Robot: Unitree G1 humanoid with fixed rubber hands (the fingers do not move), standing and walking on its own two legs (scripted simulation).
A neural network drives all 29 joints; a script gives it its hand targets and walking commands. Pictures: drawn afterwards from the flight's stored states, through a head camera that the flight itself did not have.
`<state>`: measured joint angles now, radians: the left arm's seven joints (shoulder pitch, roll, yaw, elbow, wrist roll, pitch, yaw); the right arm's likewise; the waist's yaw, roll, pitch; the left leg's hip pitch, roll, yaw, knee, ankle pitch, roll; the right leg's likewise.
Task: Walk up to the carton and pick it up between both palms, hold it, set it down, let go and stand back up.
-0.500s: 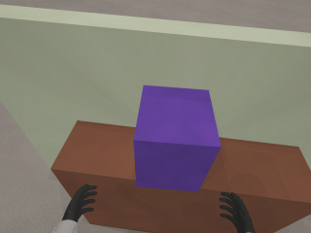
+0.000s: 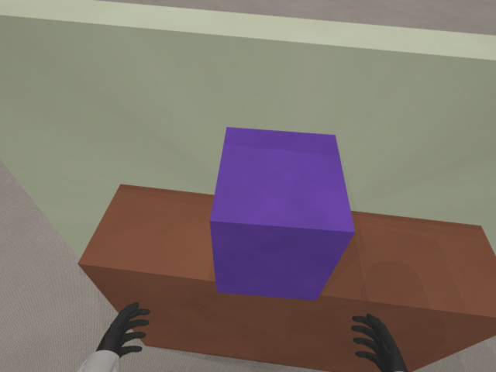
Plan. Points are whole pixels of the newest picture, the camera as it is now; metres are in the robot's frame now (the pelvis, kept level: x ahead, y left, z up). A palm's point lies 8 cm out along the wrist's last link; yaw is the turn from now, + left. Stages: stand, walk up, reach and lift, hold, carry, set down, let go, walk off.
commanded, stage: set down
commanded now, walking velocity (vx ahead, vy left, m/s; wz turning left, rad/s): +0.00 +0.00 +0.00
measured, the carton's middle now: (273, 217) +0.38 -0.03 +0.00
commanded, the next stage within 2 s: let go in 0.20 s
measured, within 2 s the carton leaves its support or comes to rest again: neither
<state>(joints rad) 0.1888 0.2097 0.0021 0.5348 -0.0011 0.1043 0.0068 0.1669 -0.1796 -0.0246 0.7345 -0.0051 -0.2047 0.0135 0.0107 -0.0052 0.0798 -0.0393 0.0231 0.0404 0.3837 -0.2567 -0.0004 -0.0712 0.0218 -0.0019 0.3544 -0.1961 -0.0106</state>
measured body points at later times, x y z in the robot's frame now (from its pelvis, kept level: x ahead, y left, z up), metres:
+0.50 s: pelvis -0.01 +0.00 +0.00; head -0.01 +0.01 +0.45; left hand +0.17 +0.23 -0.09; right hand +0.16 -0.23 -0.08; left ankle -0.02 +0.11 -0.75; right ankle +0.00 -0.11 -0.75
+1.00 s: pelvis -0.02 +0.01 -0.01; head -0.03 +0.01 +0.44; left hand +0.08 +0.27 -0.11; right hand +0.09 -0.25 -0.11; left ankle -0.02 +0.11 -0.75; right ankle +0.00 -0.11 -0.75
